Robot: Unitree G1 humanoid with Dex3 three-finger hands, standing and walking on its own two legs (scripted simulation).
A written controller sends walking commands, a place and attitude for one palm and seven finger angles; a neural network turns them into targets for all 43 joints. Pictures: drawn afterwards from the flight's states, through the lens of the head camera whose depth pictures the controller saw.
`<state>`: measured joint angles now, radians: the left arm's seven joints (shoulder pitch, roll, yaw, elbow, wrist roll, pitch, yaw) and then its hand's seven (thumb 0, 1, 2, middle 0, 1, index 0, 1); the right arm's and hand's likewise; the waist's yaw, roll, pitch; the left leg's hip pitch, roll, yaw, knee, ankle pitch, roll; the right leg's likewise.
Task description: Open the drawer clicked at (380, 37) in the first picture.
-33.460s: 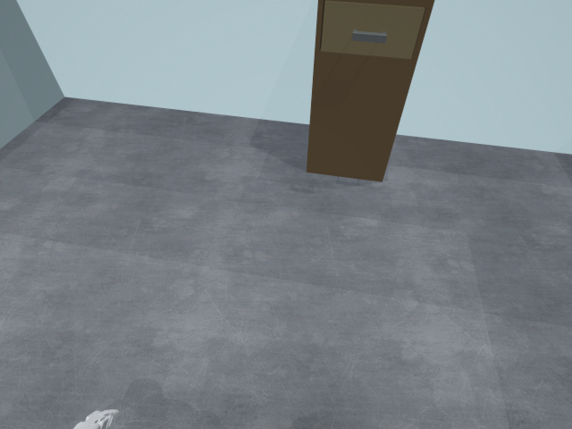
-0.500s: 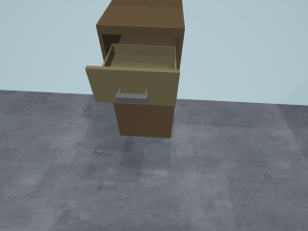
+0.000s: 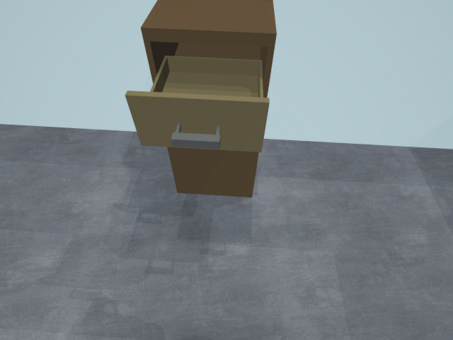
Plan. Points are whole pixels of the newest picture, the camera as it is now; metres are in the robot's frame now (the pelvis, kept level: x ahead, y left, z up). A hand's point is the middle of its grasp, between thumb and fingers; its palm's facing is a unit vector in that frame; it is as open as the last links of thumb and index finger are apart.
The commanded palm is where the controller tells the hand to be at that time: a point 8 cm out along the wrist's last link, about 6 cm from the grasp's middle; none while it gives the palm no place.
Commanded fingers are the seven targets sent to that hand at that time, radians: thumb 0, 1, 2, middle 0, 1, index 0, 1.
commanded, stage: look to check the result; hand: left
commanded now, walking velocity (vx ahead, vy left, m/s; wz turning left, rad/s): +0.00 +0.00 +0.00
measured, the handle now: (197, 134) +0.60 +0.11 -0.03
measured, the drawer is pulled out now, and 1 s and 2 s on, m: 0.28 0.28 0.28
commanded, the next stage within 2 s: stand and wait in 0.26 s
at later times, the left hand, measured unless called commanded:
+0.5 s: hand out of the picture +0.03 +0.18 -0.17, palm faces +0.02 -0.98 -0.21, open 7.4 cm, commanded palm none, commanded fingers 0.00 0.90 0.90 -0.20 -0.30 -0.20 -0.30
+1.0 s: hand out of the picture +0.03 +0.17 -0.17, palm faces +0.02 -0.98 -0.20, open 7.4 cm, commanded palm none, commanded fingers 0.00 0.90 0.90 -0.20 -0.30 -0.20 -0.30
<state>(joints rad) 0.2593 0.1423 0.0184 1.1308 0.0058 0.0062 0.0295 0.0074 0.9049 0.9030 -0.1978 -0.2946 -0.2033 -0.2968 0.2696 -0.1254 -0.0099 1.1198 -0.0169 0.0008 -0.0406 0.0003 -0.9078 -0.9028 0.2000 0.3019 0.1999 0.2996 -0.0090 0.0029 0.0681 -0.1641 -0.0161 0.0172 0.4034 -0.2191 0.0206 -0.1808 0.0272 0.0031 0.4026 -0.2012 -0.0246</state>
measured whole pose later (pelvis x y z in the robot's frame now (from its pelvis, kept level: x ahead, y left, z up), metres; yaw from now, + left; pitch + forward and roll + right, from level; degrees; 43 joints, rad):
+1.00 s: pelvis +0.01 -0.01 +0.00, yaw +0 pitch -1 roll +0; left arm 0.22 0.16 0.02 1.12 0.00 0.00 0.03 0.01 0.90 0.90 -0.20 -0.29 -0.20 -0.30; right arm 0.24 -0.15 -0.01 1.13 -0.02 0.00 -0.04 0.00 -0.91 -0.90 0.20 0.30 0.20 0.30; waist -0.01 0.00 0.07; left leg -0.14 -0.01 0.01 0.38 -0.22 0.01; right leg -0.15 0.04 0.00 0.38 -0.21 -0.03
